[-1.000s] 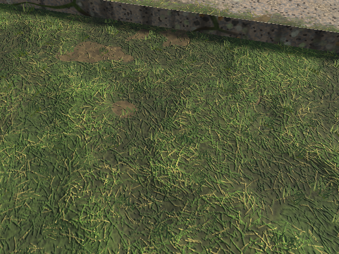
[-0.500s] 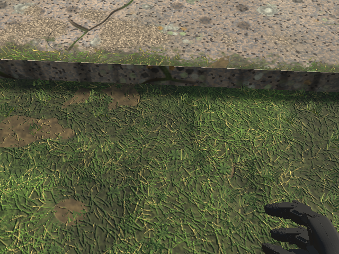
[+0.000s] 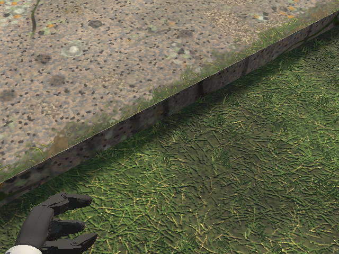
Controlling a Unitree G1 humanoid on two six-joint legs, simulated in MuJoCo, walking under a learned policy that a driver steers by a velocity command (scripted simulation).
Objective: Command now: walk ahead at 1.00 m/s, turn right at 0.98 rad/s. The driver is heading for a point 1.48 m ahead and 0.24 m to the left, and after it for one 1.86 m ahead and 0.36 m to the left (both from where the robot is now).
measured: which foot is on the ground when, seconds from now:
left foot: down 0.00-0.02, up 0.04-0.42, down 0.44-0.86, up 0.88-1.00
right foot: up 0.00-0.00, down 0.02-0.46, up 0.48-0.86, down 0.88-1.00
